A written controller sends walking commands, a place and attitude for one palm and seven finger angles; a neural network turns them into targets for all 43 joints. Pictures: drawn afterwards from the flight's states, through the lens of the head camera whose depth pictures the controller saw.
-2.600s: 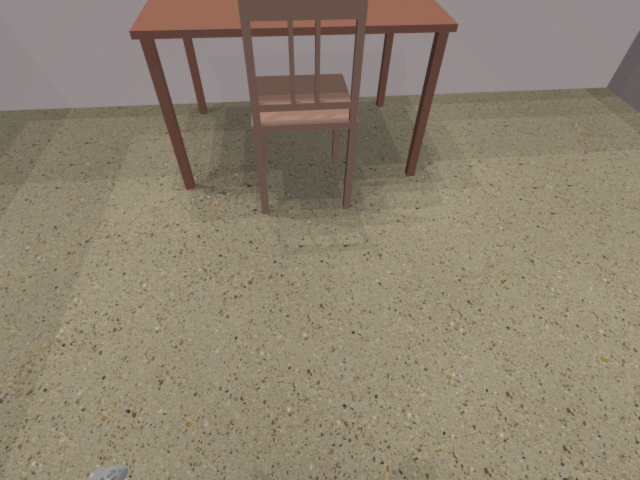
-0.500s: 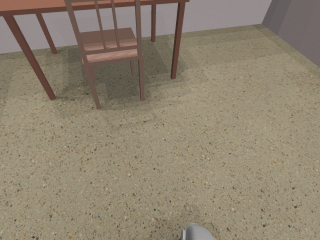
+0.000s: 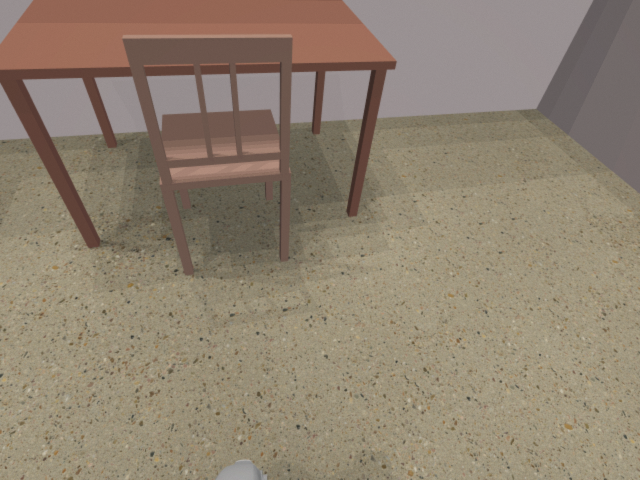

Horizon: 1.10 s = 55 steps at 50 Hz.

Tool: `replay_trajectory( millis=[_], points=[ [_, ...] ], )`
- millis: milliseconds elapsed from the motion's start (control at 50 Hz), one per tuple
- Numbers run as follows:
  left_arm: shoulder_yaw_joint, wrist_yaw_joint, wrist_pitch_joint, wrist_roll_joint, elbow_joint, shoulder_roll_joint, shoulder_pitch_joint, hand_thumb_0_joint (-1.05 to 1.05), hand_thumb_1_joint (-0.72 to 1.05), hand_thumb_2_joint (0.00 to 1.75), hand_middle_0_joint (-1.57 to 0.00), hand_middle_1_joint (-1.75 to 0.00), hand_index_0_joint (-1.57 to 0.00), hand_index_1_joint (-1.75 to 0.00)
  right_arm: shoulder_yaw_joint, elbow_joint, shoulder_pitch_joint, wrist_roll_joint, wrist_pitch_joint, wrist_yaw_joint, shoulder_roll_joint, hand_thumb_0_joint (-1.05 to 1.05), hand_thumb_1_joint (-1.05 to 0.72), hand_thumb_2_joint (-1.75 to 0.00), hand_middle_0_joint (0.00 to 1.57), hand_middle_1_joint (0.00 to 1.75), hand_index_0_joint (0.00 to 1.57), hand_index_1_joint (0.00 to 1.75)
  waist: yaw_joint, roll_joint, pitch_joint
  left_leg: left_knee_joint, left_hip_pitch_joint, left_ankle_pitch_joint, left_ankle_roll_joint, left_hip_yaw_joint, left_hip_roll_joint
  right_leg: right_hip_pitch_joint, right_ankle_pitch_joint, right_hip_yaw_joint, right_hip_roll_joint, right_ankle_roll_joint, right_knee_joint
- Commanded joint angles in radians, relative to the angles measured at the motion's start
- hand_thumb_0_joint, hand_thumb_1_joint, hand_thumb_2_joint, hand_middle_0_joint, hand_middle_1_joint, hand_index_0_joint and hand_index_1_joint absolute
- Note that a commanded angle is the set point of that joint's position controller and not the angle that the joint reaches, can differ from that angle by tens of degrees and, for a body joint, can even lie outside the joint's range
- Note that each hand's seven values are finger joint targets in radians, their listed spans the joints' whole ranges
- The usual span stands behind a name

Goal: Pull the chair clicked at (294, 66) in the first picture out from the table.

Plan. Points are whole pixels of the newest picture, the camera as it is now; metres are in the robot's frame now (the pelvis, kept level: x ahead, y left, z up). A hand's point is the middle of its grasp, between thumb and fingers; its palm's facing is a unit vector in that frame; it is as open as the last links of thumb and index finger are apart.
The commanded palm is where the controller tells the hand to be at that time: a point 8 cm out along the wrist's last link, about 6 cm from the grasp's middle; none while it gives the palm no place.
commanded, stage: walk to a spot facing it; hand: left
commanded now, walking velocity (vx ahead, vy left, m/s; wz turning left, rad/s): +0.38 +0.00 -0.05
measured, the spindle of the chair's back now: (203, 113) +1.01 +0.39 -0.09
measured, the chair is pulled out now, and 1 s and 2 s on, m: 0.00 0.00 0.00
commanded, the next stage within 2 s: turn to face it in 0.58 s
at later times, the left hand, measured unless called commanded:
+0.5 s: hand (192, 395) +0.28 +0.22 -0.17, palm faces -0.11 -0.98 -0.15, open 7.4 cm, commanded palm none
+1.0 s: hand (276, 282) +0.50 +0.12 -0.16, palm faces -0.17 -0.96 -0.23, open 7.2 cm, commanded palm none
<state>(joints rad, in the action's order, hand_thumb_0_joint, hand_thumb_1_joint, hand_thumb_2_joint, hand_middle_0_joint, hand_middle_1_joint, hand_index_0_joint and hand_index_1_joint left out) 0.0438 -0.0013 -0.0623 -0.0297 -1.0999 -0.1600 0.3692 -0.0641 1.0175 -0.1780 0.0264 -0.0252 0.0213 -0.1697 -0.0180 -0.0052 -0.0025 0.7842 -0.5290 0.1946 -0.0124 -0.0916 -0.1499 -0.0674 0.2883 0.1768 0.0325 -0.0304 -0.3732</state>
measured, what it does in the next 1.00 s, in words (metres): walks ahead: left foot, then right foot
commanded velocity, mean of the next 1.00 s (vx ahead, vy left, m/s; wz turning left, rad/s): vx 0.19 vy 0.00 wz -0.09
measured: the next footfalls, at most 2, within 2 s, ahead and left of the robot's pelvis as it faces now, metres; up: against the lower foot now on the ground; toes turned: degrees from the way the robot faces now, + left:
left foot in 0.08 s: +0.17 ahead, +0.12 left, +0.00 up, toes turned +10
right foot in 0.70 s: +0.40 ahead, -0.10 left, +0.00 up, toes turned -24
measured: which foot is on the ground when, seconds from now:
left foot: up 0.00-0.06, down 0.08-0.68, up 0.70-1.00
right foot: down 0.00-0.10, up 0.12-0.68, down 0.70-1.00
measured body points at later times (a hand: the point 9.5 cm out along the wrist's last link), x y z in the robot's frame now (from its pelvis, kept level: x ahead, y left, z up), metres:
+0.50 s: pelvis +0.20 +0.05 +0.00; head +0.22 +0.06 +0.45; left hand +0.28 +0.27 -0.16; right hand +0.10 -0.15 -0.14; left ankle +0.13 +0.12 -0.74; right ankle +0.28 -0.10 -0.66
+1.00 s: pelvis +0.37 -0.04 +0.00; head +0.38 -0.06 +0.45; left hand +0.51 +0.17 -0.14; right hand +0.35 -0.27 -0.16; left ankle +0.42 +0.10 -0.66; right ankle +0.37 -0.09 -0.74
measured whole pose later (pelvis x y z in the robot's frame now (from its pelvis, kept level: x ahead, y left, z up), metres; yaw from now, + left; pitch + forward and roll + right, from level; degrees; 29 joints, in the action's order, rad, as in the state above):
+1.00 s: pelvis +0.37 -0.04 +0.00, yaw -11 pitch -1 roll +0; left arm 0.05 -0.02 -0.03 -0.01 -1.00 -0.16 0.17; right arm -0.05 1.03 -0.24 0.02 0.02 -0.03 -0.16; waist 0.05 0.03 0.02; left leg 1.10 -0.55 0.31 -0.04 -0.03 -0.11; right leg -0.20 0.26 0.25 0.02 -0.11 -0.45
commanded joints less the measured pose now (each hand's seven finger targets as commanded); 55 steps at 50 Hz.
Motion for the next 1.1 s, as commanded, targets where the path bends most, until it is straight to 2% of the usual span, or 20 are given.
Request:
replay_trajectory(
  millis=[0, 40, 60, 80, 100, 160, 220, 340, 520, 600, 620, 640, 660, 680, 700, 720, 760, 820, 920, 1080],
  points=[
    [0.031, -0.012, -0.019, 0.000, 0.029, -0.149, 0.055, 0.00, 0.90, 0.90, -0.20, -0.30, -0.20, -0.30, 0.002, -0.064, 0.012, -0.004, -0.033, 0.010, -0.028, 0.00, -0.90, -0.90, 0.20, 0.30, 0.20, 0.30, 0.006, -0.029, 0.129, -0.146, 0.112, 0.039, 0.017, -0.032, 0.029, -0.095, -0.129, -0.216, -0.308, -0.129, 0.134],
    [0.029, -0.008, -0.014, 0.007, 0.027, -0.132, 0.052, 0.00, 0.90, 0.90, -0.20, -0.30, -0.20, -0.30, -0.009, -0.010, -0.148, 0.004, -0.044, -0.004, -0.074, 0.00, -0.90, -0.90, 0.20, 0.30, 0.20, 0.30, 0.078, 0.052, 0.044, -0.261, 0.406, 0.023, 0.036, -0.054, 0.072, -0.173, -0.264, -0.129, -0.223, -0.086, -0.111],
    [0.022, -0.002, -0.015, 0.014, 0.042, -0.091, 0.063, 0.00, 0.90, 0.90, -0.20, -0.30, -0.20, -0.30, -0.032, 0.027, -0.306, 0.014, -0.052, -0.017, -0.172, 0.00, -0.90, -0.90, 0.20, 0.30, 0.20, 0.30, 0.138, 0.232, -0.053, -0.364, 0.622, 0.099, 0.098, 0.190, -0.097, -0.322, -0.159, -0.052, -0.131, -0.033, -0.398],
    [0.010, 0.007, -0.014, 0.018, 0.074, -0.044, 0.058, 0.00, 0.90, 0.90, -0.20, -0.30, -0.20, -0.30, -0.056, 0.049, -0.417, 0.011, -0.050, -0.025, -0.279, 0.00, -0.90, -0.90, 0.20, 0.30, 0.20, 0.30, 0.147, 0.430, -0.112, -0.504, 0.747, 0.089, 0.182, 0.525, -0.333, -0.543, 0.281, -0.028, -0.024, 0.010, -0.723],
    [0.022, 0.000, -0.011, 0.007, 0.084, -0.094, -0.001, 0.00, 0.90, 0.90, -0.20, -0.30, -0.20, -0.30, -0.044, 0.049, -0.383, 0.004, -0.038, -0.034, -0.240, 0.00, -0.90, -0.90, 0.20, 0.30, 0.20, 0.30, 0.144, 0.274, -0.088, -0.547, 0.685, 0.155, 0.208, 0.545, -0.347, -0.585, 0.274, -0.141, -0.063, -0.007, -0.865],
    [0.031, 0.016, 0.006, 0.001, 0.049, -0.050, -0.033, 0.00, 0.90, 0.90, -0.20, -0.30, -0.20, -0.30, -0.005, 0.007, -0.194, 0.000, -0.057, -0.040, -0.106, 0.00, -0.90, -0.90, 0.20, 0.30, 0.20, 0.30, 0.051, 0.048, 0.076, -0.584, 0.415, 0.043, 0.123, 0.249, -0.237, -0.567, 0.018, -0.185, -0.154, 0.004, -0.922],
    [0.030, 0.014, 0.038, -0.004, 0.017, -0.005, 0.041, 0.00, 0.90, 0.90, -0.20, -0.30, -0.20, -0.30, 0.006, 0.029, -0.198, -0.006, -0.077, -0.049, -0.050, 0.00, -0.90, -0.90, 0.20, 0.30, 0.20, 0.30, 0.002, 0.089, 0.049, -0.582, 0.386, -0.184, 0.072, 0.051, -0.162, -0.517, -0.081, -0.177, -0.147, 0.029, -0.879],
    [0.037, 0.018, 0.071, -0.004, 0.052, -0.014, -0.037, 0.00, 0.90, 0.90, -0.20, -0.30, -0.20, -0.30, 0.014, 0.055, -0.257, -0.013, -0.080, -0.057, -0.058, 0.00, -0.90, -0.90, 0.20, 0.30, 0.20, 0.30, -0.006, 0.111, 0.095, -0.591, 0.468, -0.358, 0.052, -0.065, -0.160, -0.656, -0.168, -0.154, -0.150, 0.046, -0.806],
    [0.025, 0.040, 0.062, 0.003, 0.177, -0.014, -0.328, 0.00, 0.90, 0.90, -0.20, -0.30, -0.20, -0.30, 0.010, 0.096, -0.372, 0.003, -0.061, -0.060, -0.080, 0.00, -0.90, -0.90, 0.20, 0.30, 0.20, 0.30, 0.067, 0.099, 0.184, -0.541, 0.615, -0.507, 0.124, -0.151, -0.206, -0.650, -0.112, -0.033, -0.120, 0.011, -0.403],
    [0.038, 0.035, 0.051, 0.002, 0.164, -0.049, -0.200, 0.00, 0.90, 0.90, -0.20, -0.30, -0.20, -0.30, -0.007, 0.067, -0.319, -0.001, -0.052, -0.056, -0.130, 0.00, -0.90, -0.90, 0.20, 0.30, 0.20, 0.30, -0.006, 0.127, 0.085, -0.311, 0.622, -0.893, 0.109, -0.222, -0.216, -0.423, -0.041, 0.021, -0.030, -0.050, -0.336],
    [0.044, 0.034, 0.044, -0.001, 0.145, -0.068, -0.121, 0.00, 0.90, 0.90, -0.20, -0.30, -0.20, -0.30, -0.013, 0.051, -0.293, -0.004, -0.049, -0.055, -0.148, 0.00, -0.90, -0.90, 0.20, 0.30, 0.20, 0.30, -0.045, 0.140, 0.037, -0.187, 0.595, -0.924, 0.094, -0.239, -0.199, -0.306, -0.046, 0.039, -0.004, -0.062, -0.303],
    [0.057, 0.032, 0.032, -0.004, 0.113, -0.105, 0.010, 0.00, 0.90, 0.90, -0.20, -0.30, -0.20, -0.30, -0.017, 0.030, -0.256, -0.009, -0.047, -0.050, -0.163, 0.00, -0.90, -0.90, 0.20, 0.30, 0.20, 0.30, -0.112, 0.117, -0.039, 0.014, 0.514, -0.845, 0.061, -0.260, -0.168, -0.106, -0.111, 0.044, 0.012, -0.073, -0.221],
    [0.079, 0.022, 0.018, -0.006, 0.093, -0.199, 0.103, 0.00, 0.90, 0.90, -0.20, -0.30, -0.20, -0.30, -0.009, 0.016, -0.286, -0.024, -0.044, -0.040, -0.119, 0.00, -0.90, -0.90, 0.20, 0.30, 0.20, 0.30, -0.141, -0.054, -0.155, 0.331, 0.251, -0.386, 0.016, -0.246, -0.098, 0.189, -0.269, -0.197, -0.178, -0.145, -0.164],
    [0.091, 0.004, 0.013, 0.013, 0.091, -0.276, 0.141, 0.00, 0.90, 0.90, -0.20, -0.30, -0.20, -0.30, 0.006, -0.003, -0.326, -0.034, -0.044, -0.041, -0.032, 0.00, -0.90, -0.90, 0.20, 0.30, 0.20, 0.30, -0.102, -0.250, -0.276, 0.687, -0.013, 0.389, -0.034, -0.142, 0.090, 0.332, -0.614, -0.682, -0.464, -0.269, -0.070],
    [0.088, -0.010, 0.022, 0.030, 0.103, -0.280, 0.097, 0.00, 0.90, 0.90, -0.20, -0.30, -0.20, -0.30, 0.004, -0.011, -0.258, -0.035, -0.032, -0.047, -0.054, 0.00, -0.90, -0.90, 0.20, 0.30, 0.20, 0.30, -0.096, -0.112, -0.243, 0.736, -0.023, 0.367, -0.001, 0.039, 0.066, 0.234, -0.618, -0.627, -0.473, -0.291, 0.013],
    [0.069, -0.016, 0.021, 0.028, 0.117, -0.229, 0.004, 0.00, 0.90, 0.90, -0.20, -0.30, -0.20, -0.30, 0.005, -0.004, -0.237, -0.030, -0.025, -0.044, -0.032, 0.00, -0.90, -0.90, 0.20, 0.30, 0.20, 0.30, -0.053, -0.055, -0.128, 0.707, -0.013, 0.271, 0.002, 0.061, 0.026, 0.087, -0.544, -0.506, -0.437, -0.252, 0.043],
    [0.031, -0.022, 0.011, 0.026, 0.131, -0.138, -0.117, 0.00, 0.90, 0.90, -0.20, -0.30, -0.20, -0.30, 0.013, 0.036, -0.251, -0.011, 0.003, -0.048, -0.006, 0.00, -0.90, -0.90, 0.20, 0.30, 0.20, 0.30, 0.028, 0.021, -0.002, 0.614, 0.063, 0.166, -0.004, 0.090, -0.003, -0.197, -0.548, -0.320, -0.363, -0.165, 0.071],
    [0.010, -0.028, -0.003, 0.013, 0.127, -0.099, -0.167, 0.00, 0.90, 0.90, -0.20, -0.30, -0.20, -0.30, 0.022, 0.075, -0.335, -0.009, 0.036, -0.051, 0.021, 0.00, -0.90, -0.90, 0.20, 0.30, 0.20, 0.30, 0.093, -0.006, 0.004, 0.458, 0.126, 0.130, -0.017, 0.098, 0.006, -0.274, -0.642, -0.127, -0.314, -0.115, 0.077],
    [0.013, -0.025, 0.015, 0.019, 0.128, -0.088, -0.134, 0.00, 0.90, 0.90, -0.20, -0.30, -0.20, -0.30, 0.015, 0.029, -0.226, -0.008, 0.053, -0.042, -0.009, 0.00, -0.90, -0.90, 0.20, 0.30, 0.20, 0.30, 0.059, -0.100, 0.017, 0.352, 0.039, 0.094, -0.039, 0.063, 0.028, -0.185, -0.576, -0.071, -0.306, -0.100, 0.091],
    [0.036, -0.036, 0.045, 0.006, 0.142, -0.142, -0.067, 0.00, 0.90, 0.90, -0.20, -0.30, -0.20, -0.30, 0.013, -0.076, 0.010, -0.006, 0.057, -0.017, -0.043, 0.00, -0.90, -0.90, 0.20, 0.30, 0.20, 0.30, -0.011, -0.093, 0.050, 0.087, 0.015, 0.189, -0.033, -0.005, 0.040, -0.031, -0.578, -0.043, -0.386, -0.122, 0.008]
  ],
)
